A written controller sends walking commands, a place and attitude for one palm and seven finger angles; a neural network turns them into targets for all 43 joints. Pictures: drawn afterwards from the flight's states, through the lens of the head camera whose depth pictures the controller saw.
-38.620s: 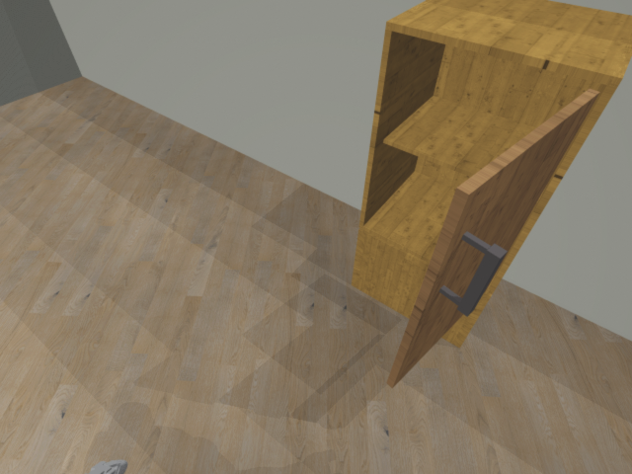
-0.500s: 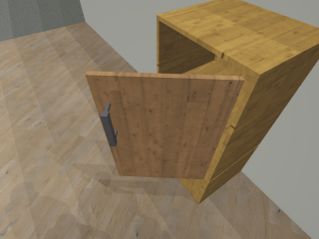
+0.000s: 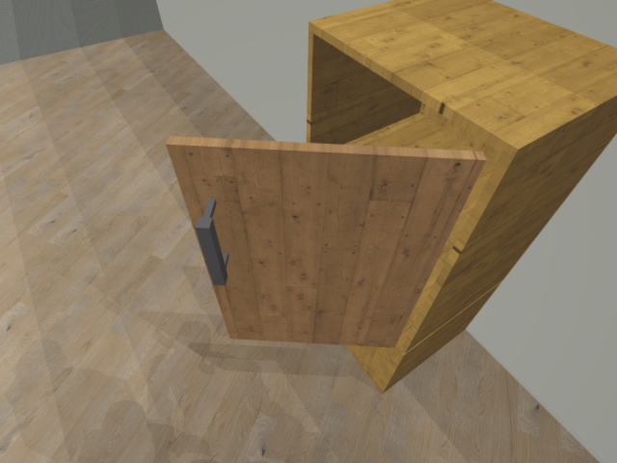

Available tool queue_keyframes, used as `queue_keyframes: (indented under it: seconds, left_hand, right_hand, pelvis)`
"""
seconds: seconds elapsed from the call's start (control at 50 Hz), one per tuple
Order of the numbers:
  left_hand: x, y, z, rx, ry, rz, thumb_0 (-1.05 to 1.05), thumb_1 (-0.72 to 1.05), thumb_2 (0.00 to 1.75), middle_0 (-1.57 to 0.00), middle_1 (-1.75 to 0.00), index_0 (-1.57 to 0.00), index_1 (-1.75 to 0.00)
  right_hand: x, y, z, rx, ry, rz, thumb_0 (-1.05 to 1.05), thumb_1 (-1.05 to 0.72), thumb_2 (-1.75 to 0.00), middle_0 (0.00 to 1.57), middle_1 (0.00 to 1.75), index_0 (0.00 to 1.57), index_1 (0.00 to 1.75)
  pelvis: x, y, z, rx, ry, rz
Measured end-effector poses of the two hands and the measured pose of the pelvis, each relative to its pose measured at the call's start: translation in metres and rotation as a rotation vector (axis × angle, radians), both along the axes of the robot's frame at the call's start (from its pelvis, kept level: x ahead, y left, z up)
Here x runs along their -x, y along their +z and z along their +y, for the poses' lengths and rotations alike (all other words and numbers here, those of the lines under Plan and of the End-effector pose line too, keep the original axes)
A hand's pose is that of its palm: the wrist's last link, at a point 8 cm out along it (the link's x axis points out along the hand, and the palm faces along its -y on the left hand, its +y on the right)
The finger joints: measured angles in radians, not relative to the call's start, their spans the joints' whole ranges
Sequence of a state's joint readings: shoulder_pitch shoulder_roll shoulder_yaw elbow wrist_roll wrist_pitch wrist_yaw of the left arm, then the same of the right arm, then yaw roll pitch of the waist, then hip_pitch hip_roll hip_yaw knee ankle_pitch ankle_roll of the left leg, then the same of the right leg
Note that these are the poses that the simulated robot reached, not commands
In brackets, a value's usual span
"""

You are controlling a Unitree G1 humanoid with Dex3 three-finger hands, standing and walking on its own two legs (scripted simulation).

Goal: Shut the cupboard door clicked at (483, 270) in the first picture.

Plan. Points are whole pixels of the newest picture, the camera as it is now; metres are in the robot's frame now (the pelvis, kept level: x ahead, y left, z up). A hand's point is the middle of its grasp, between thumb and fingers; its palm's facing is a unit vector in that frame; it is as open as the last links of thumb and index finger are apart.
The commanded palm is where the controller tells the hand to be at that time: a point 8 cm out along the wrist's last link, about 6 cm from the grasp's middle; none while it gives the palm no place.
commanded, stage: look again from close up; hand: left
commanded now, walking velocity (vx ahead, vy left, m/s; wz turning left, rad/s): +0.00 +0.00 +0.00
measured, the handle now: (215, 244) +0.42 +0.18 +0.01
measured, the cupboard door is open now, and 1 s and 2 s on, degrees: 53 53 53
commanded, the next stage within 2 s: raise the hand and make a fist in 0.42 s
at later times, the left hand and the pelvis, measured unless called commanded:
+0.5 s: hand out of the picture +0.00 +0.16 -0.18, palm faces +0.01 -0.98 -0.18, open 7.4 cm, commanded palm none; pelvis +0.00 -0.01 +0.00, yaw +0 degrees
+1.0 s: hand out of the picture +0.09 +0.16 -0.08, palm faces +0.14 -0.99 -0.04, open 5.9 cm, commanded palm +0.10 +0.21 -0.05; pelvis -0.06 -0.05 -0.09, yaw +4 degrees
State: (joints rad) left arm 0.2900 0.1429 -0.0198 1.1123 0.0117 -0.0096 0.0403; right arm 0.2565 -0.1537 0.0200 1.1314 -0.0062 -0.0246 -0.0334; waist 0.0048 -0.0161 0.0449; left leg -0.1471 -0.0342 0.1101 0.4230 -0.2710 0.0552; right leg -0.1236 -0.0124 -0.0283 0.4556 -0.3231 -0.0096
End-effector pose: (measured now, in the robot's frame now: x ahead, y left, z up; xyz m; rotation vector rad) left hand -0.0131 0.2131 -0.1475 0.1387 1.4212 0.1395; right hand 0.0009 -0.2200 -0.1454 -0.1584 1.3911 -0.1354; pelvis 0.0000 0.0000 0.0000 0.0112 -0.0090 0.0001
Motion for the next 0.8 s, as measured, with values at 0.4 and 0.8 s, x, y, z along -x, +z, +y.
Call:
queue_keyframes:
  seconds: [0.4, 0.8]
  left_hand:
    - [-0.006, 0.001, -0.003, -0.004, -0.005, -0.009, 0.00, 0.91, 0.90, -0.20, -0.30, -0.20, -0.29]
    - [-0.185, 0.150, -0.019, 0.058, -0.049, -1.368, 0.01, 0.92, 0.90, -0.29, -0.41, -0.29, -0.40]
  right_hand:
    - [-0.001, 0.001, -0.005, -0.001, -0.005, 0.011, 0.01, -0.92, -0.90, 0.20, 0.30, 0.20, 0.30]
    - [-0.108, 0.026, -0.055, 0.055, 0.116, -0.705, 0.01, -0.91, -0.90, 0.20, 0.30, 0.20, 0.30]
  pelvis:
    - [-0.003, 0.001, -0.005, -0.001, 0.000, 0.001]
    - [0.032, -0.037, -0.025, -0.019, 0.056, 0.140]
